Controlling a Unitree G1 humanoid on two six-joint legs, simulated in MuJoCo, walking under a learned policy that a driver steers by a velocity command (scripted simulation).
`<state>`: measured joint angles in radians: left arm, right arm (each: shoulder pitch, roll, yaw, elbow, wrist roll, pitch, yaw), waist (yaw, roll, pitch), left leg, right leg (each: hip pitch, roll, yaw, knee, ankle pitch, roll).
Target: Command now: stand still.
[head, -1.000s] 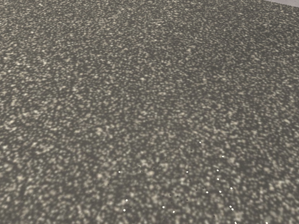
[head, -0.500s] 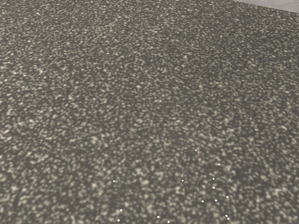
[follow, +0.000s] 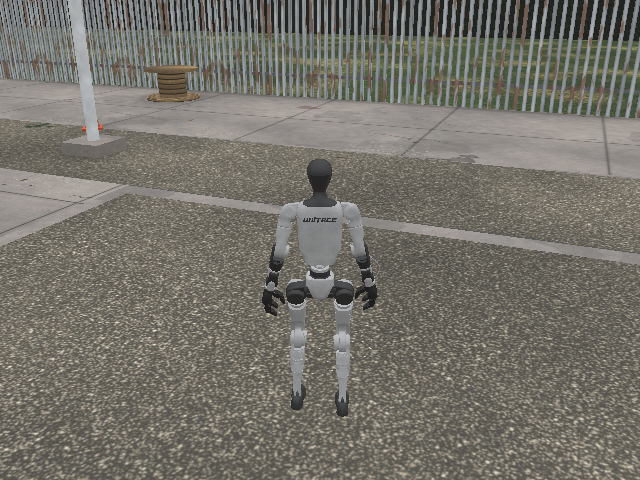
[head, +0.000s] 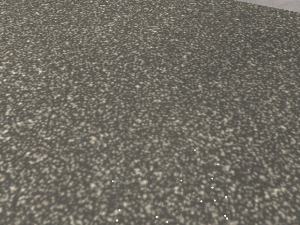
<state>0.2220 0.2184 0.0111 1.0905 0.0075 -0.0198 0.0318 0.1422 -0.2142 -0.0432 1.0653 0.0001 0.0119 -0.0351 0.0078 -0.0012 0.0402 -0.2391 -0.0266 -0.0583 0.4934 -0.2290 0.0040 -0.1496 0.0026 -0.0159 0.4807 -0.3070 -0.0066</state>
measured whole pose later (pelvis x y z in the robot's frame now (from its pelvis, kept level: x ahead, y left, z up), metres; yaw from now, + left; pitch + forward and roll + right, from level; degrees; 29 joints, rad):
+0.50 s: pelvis +0.00 -0.01 +0.00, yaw +0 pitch -1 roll +0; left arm 0.30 0.19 0.00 1.09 0.01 -0.03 0.03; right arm 0.17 -0.20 -0.03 1.13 0.00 0.01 -0.04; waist 0.00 0.00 0.03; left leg -0.24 -0.01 -0.07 0.48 -0.22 -0.01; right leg -0.16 0.02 -0.02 0.47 -0.30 -0.02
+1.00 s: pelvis +0.00 -0.02 +0.00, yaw +0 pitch -1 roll +0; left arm 0.33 0.17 0.01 1.08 0.00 -0.03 0.03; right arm 0.21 -0.19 -0.02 1.14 0.00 0.01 -0.05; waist 0.00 0.00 0.03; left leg -0.24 0.00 -0.07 0.47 -0.22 -0.03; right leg -0.15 0.03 -0.03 0.46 -0.30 -0.04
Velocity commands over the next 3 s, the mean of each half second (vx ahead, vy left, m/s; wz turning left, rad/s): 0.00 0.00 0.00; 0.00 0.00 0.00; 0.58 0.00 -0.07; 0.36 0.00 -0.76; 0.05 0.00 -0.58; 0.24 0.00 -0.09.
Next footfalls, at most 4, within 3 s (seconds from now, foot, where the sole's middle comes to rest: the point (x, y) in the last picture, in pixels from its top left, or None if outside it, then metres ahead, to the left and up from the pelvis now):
1.36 left None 0.18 0.18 -0.77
1.78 right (161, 221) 0.53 -0.01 -0.77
2.30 left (132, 190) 0.67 0.12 -0.77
2.66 right None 0.44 -0.01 -0.77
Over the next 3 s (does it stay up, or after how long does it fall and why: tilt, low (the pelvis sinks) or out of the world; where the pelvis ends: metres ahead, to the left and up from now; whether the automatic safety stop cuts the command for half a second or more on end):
stays up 0.59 0.07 0.00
